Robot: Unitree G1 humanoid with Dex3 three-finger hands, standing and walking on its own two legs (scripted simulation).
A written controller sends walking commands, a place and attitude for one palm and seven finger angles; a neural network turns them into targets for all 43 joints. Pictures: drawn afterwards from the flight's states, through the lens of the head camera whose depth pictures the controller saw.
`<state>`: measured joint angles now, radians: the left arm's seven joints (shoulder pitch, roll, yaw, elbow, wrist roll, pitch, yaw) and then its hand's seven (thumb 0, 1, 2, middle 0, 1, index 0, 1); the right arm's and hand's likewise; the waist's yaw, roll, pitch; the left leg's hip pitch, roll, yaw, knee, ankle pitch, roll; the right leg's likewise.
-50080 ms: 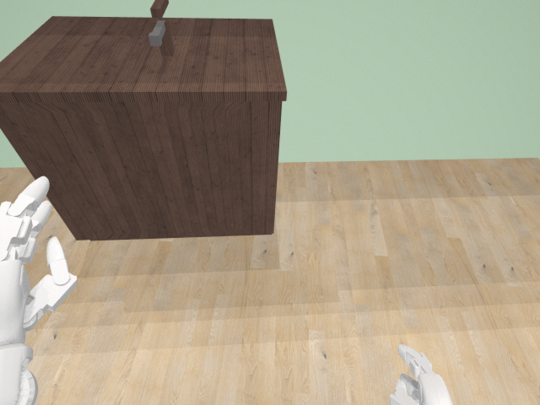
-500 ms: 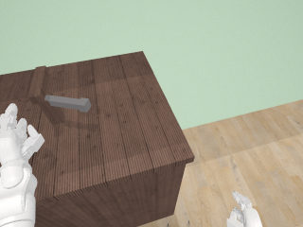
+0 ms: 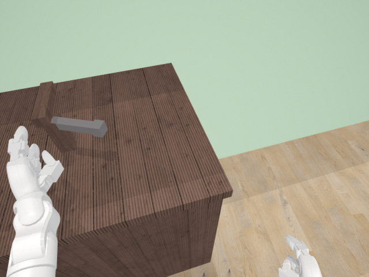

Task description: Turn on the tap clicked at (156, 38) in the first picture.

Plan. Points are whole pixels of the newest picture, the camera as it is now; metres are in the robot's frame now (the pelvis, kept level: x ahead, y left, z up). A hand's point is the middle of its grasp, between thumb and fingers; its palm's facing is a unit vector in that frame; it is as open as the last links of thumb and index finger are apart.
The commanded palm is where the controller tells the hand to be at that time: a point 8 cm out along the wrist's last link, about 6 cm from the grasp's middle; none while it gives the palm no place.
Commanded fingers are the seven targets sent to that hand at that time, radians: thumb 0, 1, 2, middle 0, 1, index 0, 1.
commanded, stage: push the lever round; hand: left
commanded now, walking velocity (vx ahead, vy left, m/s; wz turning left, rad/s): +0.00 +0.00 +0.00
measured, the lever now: (98, 128) +0.40 +0.24 +0.11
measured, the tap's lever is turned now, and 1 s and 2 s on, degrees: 63 63 70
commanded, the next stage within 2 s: none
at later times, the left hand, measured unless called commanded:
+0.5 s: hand (73, 157) +0.31 +0.27 +0.11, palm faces +0.69 -0.72 -0.06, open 7.8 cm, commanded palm +0.27 +0.29 +0.11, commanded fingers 0.00 0.90 0.90 -0.15 -0.15 -0.15 -0.15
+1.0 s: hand (82, 152) +0.33 +0.26 +0.11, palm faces +0.77 -0.63 -0.05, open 8.2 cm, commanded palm +0.28 +0.27 +0.11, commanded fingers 0.00 0.90 0.90 -0.15 -0.15 -0.15 -0.15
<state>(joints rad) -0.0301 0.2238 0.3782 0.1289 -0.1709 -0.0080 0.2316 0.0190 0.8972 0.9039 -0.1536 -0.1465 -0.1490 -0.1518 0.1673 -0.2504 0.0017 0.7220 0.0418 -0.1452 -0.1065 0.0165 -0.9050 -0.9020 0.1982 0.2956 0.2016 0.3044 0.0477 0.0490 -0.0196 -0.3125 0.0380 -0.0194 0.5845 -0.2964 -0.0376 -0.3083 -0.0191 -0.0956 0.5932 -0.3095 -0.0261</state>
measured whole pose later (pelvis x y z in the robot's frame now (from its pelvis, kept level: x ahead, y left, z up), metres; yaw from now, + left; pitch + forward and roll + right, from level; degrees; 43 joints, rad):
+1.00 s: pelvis +0.00 +0.01 +0.00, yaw +1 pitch +1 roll +0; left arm -0.20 0.05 0.21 0.15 -0.02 0.11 0.66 0.02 0.90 0.90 -0.15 -0.15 -0.07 -0.12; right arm 0.09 -0.21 0.00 0.75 -0.01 -0.01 -0.07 0.02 -0.91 -0.90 0.20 0.30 0.20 0.30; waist 0.06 0.04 -0.02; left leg -0.30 0.02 -0.03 0.58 -0.30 -0.03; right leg -0.28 -0.03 -0.11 0.57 -0.30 -0.01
